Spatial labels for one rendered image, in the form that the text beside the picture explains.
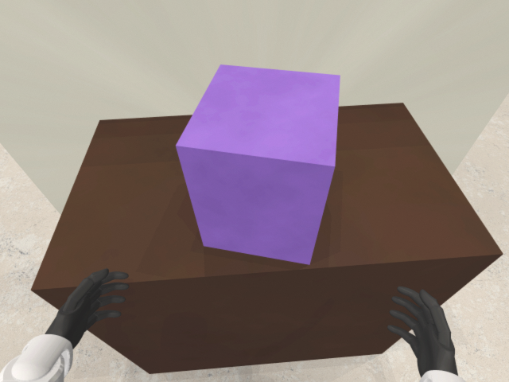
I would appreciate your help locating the carton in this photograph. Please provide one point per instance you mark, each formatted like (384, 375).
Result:
(258, 155)

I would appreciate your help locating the right robot hand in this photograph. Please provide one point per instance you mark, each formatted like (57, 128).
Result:
(432, 343)

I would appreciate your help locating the left robot hand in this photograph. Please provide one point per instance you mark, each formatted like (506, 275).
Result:
(79, 312)

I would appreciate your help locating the robot left forearm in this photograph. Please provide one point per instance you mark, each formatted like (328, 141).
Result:
(46, 358)

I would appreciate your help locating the pedestal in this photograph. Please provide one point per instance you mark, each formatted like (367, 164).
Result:
(394, 217)

